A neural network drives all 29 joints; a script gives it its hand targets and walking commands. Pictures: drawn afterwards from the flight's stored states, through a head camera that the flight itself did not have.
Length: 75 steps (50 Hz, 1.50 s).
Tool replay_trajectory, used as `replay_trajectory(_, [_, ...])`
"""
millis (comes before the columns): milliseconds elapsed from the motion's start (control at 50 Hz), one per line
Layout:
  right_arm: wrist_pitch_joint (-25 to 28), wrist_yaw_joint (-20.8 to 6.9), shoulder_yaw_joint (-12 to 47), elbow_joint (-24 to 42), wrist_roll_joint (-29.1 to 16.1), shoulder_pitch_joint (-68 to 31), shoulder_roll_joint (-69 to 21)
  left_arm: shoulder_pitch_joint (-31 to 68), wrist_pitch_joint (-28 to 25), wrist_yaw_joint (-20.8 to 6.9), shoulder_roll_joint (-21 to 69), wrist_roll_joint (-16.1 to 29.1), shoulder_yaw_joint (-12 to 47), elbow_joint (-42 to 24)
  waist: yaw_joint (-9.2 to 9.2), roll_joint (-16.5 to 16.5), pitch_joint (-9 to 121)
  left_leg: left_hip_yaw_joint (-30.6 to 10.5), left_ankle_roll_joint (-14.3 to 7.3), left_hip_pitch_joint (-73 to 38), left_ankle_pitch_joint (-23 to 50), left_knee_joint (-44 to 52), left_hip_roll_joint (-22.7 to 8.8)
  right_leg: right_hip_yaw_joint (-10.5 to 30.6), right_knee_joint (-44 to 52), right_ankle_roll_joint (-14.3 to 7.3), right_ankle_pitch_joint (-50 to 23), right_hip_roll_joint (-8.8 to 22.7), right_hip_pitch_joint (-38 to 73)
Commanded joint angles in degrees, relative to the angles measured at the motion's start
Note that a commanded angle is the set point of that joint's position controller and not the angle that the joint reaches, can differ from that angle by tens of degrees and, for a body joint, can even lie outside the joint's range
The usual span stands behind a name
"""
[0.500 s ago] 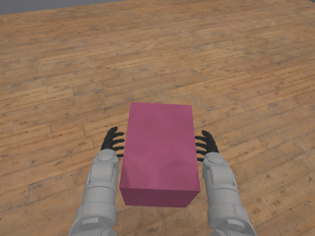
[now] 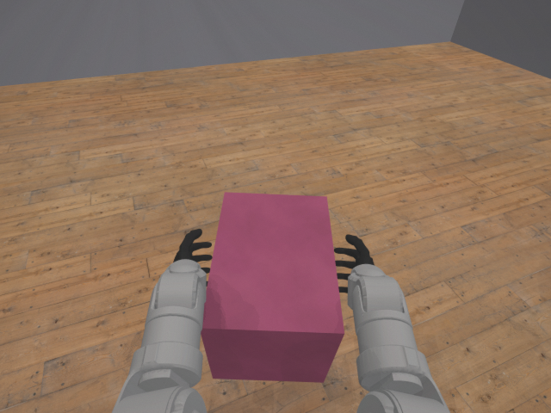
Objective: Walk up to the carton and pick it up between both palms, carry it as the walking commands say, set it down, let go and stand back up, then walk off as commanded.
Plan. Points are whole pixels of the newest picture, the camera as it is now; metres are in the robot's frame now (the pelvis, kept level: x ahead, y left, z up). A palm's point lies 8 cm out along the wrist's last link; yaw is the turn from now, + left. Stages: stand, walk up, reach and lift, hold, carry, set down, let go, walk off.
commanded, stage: reach and lift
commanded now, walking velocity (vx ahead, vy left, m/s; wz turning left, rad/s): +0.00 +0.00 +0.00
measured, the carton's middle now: (272, 283) +0.36 +0.01 -0.04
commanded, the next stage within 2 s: hold in 1.16 s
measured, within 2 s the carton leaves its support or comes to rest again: neither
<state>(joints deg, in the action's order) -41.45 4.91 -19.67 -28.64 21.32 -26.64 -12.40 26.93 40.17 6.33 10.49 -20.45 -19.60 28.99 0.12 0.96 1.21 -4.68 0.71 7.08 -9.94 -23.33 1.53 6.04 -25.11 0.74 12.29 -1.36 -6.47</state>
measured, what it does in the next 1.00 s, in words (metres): stands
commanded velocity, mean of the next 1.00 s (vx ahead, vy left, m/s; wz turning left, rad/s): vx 0.00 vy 0.00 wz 0.00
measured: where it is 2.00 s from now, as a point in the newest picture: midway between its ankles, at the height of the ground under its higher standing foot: outside the picture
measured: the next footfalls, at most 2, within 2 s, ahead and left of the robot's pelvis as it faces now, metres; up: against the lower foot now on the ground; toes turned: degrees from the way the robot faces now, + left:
none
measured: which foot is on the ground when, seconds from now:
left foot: down 0.00-1.00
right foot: down 0.00-1.00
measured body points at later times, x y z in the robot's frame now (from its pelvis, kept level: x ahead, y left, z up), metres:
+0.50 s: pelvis +0.02 +0.01 +0.00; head -0.04 +0.01 +0.45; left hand +0.33 +0.15 +0.05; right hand +0.32 -0.14 +0.05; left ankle +0.04 +0.13 -0.74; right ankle +0.02 -0.13 -0.74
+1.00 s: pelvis +0.01 +0.00 +0.00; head -0.05 +0.00 +0.45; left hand +0.31 +0.15 +0.04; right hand +0.32 -0.14 +0.05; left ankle +0.04 +0.13 -0.74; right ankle +0.02 -0.13 -0.74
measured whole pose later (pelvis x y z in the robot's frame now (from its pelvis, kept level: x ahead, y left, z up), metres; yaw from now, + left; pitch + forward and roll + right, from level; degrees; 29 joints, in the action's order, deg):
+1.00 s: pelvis +0.01 +0.00 +0.00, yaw +0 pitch -7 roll +0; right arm -43.7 2.9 -13.5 -21.5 18.2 -19.9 -10.1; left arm 18.4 44.0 1.0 9.6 -17.4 -14.2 20.0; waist -0.4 0.4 1.2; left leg -5.3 0.8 3.9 -9.1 -20.0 1.4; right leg 5.5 -21.9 0.5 11.6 -1.2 -3.2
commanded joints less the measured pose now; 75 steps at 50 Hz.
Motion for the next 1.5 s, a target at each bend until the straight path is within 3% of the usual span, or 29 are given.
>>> replay_trajectory(0, [2.76,-16.66,24.45,-2.45,-15.66,-33.88,-59.21,32.66,-1.33,-21.89,58.29,14.76,24.64,5.20,0.11,-0.13,13.85,3.12,-0.47,-6.85,1.03,3.35,3.89,-2.04,6.80,0.60,-2.11,-2.25,-0.56])
replay_trajectory(160, [1.69,-18.09,23.08,-1.80,-15.34,-30.66,-57.21,30.84,-0.32,-20.59,59.94,15.38,25.48,1.54,0.68,-1.72,11.44,1.96,0.52,-8.81,5.23,4.67,3.36,-3.05,6.79,-0.40,-3.93,-3.55,-0.78])
replay_trajectory(180, [1.76,-18.35,23.66,-0.85,-15.64,-30.61,-57.17,30.57,-0.36,-20.41,60.00,15.76,26.20,0.45,0.49,-0.88,11.96,1.79,0.48,-9.40,6.32,4.61,3.34,-3.15,6.80,-0.38,-4.79,-3.80,-0.62])
replay_trajectory(220, [1.71,-18.83,24.43,0.17,-16.24,-30.32,-56.75,29.70,-0.09,-19.99,60.80,16.00,27.32,-0.54,0.85,-2.63,12.02,1.74,0.98,-9.35,6.38,4.83,3.18,-3.32,6.59,-0.66,-4.73,-3.97,-0.67])
replay_trajectory(320, [1.96,-19.78,27.42,3.10,-17.67,-29.13,-56.22,28.45,-0.09,-19.06,61.21,17.19,30.37,-4.52,0.45,-3.02,14.43,1.48,1.27,-10.04,8.55,5.09,3.31,-3.38,6.43,-0.72,-6.14,-4.38,0.82])
replay_trajectory(340, [1.87,-19.74,27.84,3.56,-17.84,-29.18,-55.94,27.88,0.00,-18.97,61.38,17.35,30.34,-4.25,0.47,-1.78,14.68,1.35,1.05,-10.64,9.13,4.81,3.29,-3.30,6.38,-0.56,-6.60,-4.48,0.35])
replay_trajectory(520, [1.19,-19.33,30.69,7.27,-17.98,-23.61,-55.00,21.41,0.68,-19.26,59.90,17.21,31.27,-5.82,-0.30,-0.78,14.21,1.02,0.61,-11.45,13.66,5.32,3.73,-2.60,7.11,0.11,-11.44,-4.35,1.62])
replay_trajectory(760, [0.44,-18.33,32.84,7.92,-19.09,-20.68,-58.14,23.89,0.72,-20.79,56.67,19.44,34.00,-11.65,-0.62,0.73,13.50,1.96,-0.47,-10.15,10.13,4.69,4.81,-2.05,7.33,1.16,-12.24,-3.55,2.49])
replay_trajectory(880, [0.30,-17.96,33.61,7.84,-19.52,-20.52,-58.86,22.62,0.87,-21.32,55.63,19.48,34.02,-11.16,-0.85,1.78,12.80,2.13,-0.80,-9.53,8.29,4.37,4.97,-1.80,7.63,1.42,-10.71,-3.19,2.06])
replay_trajectory(1080, [0.53,-18.76,32.67,6.80,-19.62,-21.37,-58.26,23.39,1.27,-21.15,57.53,19.27,34.79,-10.57,0.14,-1.67,11.81,2.10,-0.08,-8.26,4.90,4.53,4.50,-2.47,7.27,0.06,-4.69,-3.50,0.79])
replay_trajectory(1400, [1.18,-20.70,32.31,6.48,-19.53,-24.13,-56.24,24.59,0.81,-19.73,61.13,19.14,34.42,-8.96,0.96,-1.20,11.22,1.14,0.66,-8.08,1.41,4.71,3.47,-3.16,6.37,-0.89,-0.93,-4.20,-1.77])
replay_trajectory(1480, [1.31,-20.66,32.47,6.44,-19.63,-23.82,-56.22,24.12,0.82,-19.66,61.06,18.89,34.25,-8.56,0.85,-2.64,11.78,1.20,0.82,-7.95,1.29,4.86,3.40,-2.86,6.32,-0.96,-1.51,-4.01,-1.01])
